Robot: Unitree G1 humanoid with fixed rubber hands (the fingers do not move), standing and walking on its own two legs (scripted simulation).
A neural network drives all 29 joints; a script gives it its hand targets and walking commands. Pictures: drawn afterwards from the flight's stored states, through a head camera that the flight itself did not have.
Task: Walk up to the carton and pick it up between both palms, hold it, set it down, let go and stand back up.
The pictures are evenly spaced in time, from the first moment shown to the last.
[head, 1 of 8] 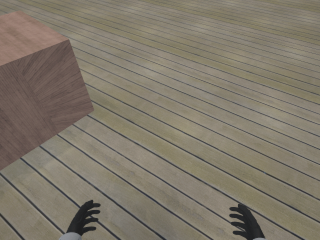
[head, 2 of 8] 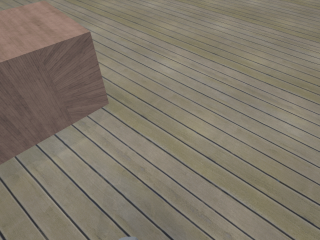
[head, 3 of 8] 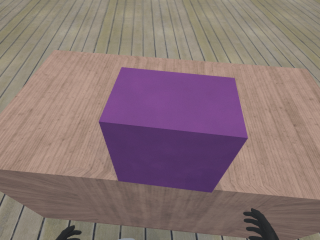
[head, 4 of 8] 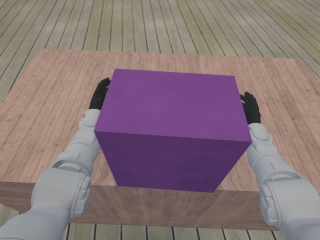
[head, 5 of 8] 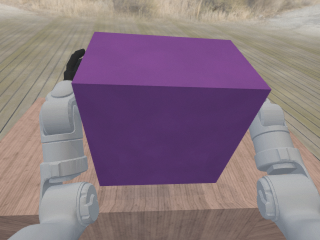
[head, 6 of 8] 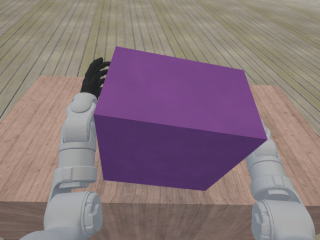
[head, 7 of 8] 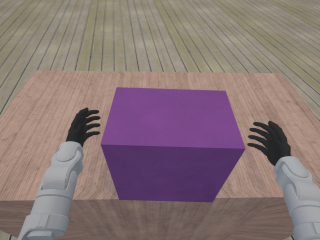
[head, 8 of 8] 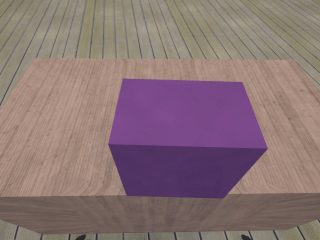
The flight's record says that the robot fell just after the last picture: no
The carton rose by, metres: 0.22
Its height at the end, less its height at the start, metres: +0.00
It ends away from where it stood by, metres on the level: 0.02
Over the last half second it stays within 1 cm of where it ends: yes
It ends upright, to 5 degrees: yes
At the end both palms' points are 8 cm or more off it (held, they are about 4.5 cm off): yes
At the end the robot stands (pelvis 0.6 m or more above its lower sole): yes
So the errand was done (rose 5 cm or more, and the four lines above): yes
